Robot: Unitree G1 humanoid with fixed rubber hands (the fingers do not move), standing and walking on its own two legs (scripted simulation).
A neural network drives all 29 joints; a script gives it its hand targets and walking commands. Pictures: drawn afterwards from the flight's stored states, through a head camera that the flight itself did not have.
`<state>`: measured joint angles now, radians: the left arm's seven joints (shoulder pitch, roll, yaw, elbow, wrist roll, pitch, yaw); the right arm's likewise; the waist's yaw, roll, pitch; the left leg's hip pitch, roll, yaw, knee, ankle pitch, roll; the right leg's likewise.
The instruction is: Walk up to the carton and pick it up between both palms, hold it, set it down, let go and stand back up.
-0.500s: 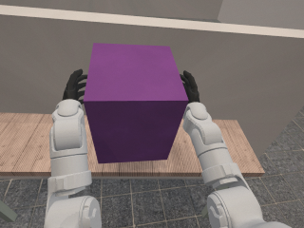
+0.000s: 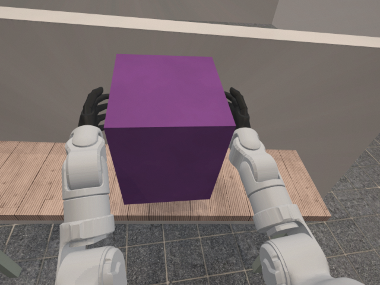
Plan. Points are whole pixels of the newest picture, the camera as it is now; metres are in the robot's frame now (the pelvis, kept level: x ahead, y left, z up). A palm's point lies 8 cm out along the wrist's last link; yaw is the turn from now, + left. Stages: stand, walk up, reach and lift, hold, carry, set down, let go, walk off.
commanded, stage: hold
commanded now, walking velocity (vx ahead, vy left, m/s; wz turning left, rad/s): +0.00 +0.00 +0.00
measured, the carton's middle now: (167, 132) +0.39 +0.02 +0.14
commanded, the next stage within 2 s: none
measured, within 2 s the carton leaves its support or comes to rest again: neither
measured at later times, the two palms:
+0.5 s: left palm (91, 127) +0.35 +0.16 +0.19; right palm (238, 128) +0.35 -0.13 +0.18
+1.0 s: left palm (93, 131) +0.35 +0.16 +0.18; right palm (240, 132) +0.35 -0.13 +0.18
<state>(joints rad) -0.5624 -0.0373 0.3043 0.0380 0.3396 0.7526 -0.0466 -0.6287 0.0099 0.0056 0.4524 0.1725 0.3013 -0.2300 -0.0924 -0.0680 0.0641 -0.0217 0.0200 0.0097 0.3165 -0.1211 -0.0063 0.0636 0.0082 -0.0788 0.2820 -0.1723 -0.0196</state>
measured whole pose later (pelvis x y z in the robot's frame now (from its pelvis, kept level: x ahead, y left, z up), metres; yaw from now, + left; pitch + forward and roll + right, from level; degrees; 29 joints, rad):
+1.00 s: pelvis +0.00 +0.00 +0.00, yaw +0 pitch -10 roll -1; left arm -0.56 -0.05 0.30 0.04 0.36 0.75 -0.05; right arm -0.62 0.01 0.00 0.47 0.17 0.29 -0.22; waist -0.10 -0.06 0.08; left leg -0.01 0.02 0.01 0.31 -0.11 0.00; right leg 0.07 0.01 -0.08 0.28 -0.16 -0.02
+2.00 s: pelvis -0.01 +0.00 +0.00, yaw +0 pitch -10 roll +0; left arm -0.61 -0.04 0.32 0.10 0.38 0.74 -0.04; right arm -0.67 0.02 -0.04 0.54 0.13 0.26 -0.20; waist -0.10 -0.07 0.08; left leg -0.02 0.02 0.02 0.30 -0.10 0.00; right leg 0.06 0.01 -0.08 0.28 -0.16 -0.02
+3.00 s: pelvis +0.00 +0.00 +0.00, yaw +0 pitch -10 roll +0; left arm -0.56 -0.04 0.30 0.03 0.36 0.77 -0.05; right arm -0.63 0.02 -0.01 0.46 0.16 0.29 -0.22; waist -0.09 -0.07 0.08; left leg -0.02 0.02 0.02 0.32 -0.12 0.00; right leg 0.07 0.01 -0.08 0.28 -0.17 -0.02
